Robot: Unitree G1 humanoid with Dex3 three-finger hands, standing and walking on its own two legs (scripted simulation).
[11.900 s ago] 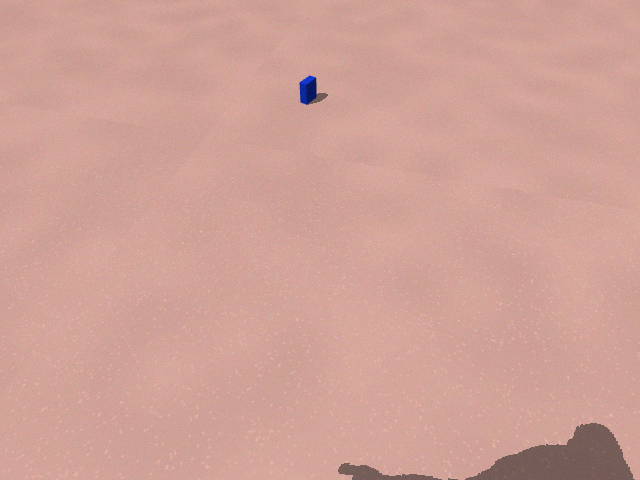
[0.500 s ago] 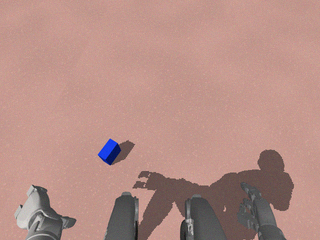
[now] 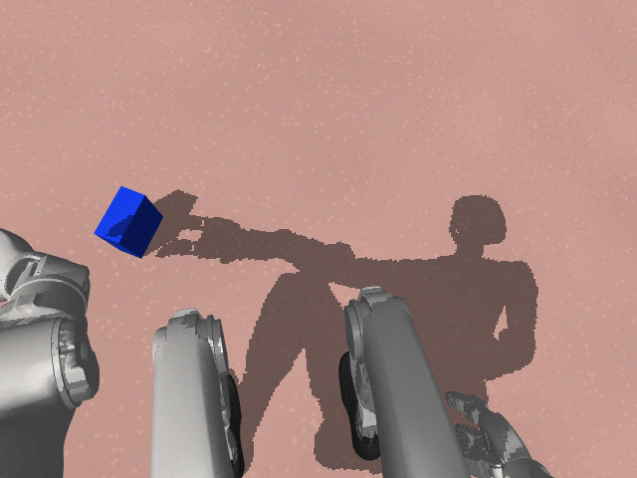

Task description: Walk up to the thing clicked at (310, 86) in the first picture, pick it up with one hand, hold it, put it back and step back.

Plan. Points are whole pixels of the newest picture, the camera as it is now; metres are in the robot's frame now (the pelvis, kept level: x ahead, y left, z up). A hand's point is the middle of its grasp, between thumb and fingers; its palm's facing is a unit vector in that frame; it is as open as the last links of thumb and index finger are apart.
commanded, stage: rise first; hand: left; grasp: from above
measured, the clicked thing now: (131, 224) +0.53 +0.30 -0.37
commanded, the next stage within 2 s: none
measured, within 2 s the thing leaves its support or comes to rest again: neither
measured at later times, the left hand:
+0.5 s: hand (74, 241) +0.45 +0.33 -0.21, palm faces -0.10 -0.40 -0.91, open 13.9 cm
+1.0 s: hand (77, 234) +0.47 +0.34 -0.25, palm faces -0.11 -0.40 -0.91, open 14.2 cm
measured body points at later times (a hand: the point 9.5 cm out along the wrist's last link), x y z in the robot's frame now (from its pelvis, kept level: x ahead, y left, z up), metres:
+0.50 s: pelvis +0.01 +0.00 -0.07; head +0.25 +0.03 +0.30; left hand +0.46 +0.35 -0.16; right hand +0.02 -0.27 -0.19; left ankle +0.09 +0.14 -0.40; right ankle +0.10 -0.13 -0.40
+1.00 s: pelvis +0.01 +0.01 -0.10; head +0.27 +0.04 +0.26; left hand +0.48 +0.36 -0.19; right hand +0.02 -0.26 -0.21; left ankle +0.09 +0.14 -0.40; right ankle +0.10 -0.13 -0.40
